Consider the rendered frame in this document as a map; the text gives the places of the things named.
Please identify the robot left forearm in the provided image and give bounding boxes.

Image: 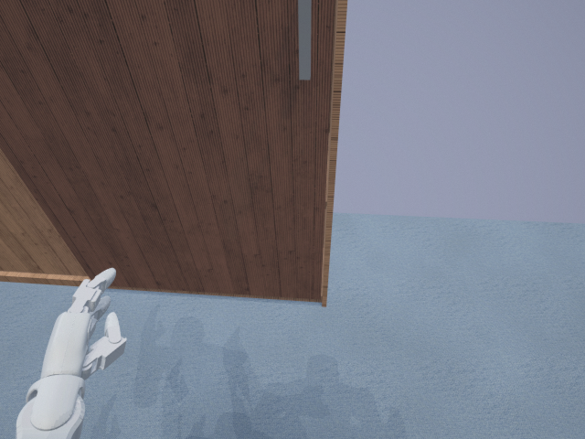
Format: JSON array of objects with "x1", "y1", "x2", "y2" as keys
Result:
[{"x1": 16, "y1": 374, "x2": 85, "y2": 439}]

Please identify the left robot hand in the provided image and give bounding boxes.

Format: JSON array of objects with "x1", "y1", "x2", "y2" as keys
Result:
[{"x1": 40, "y1": 268, "x2": 127, "y2": 380}]

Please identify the wardrobe door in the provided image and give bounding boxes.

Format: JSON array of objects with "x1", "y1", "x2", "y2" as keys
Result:
[
  {"x1": 0, "y1": 148, "x2": 88, "y2": 276},
  {"x1": 0, "y1": 0, "x2": 335, "y2": 300}
]

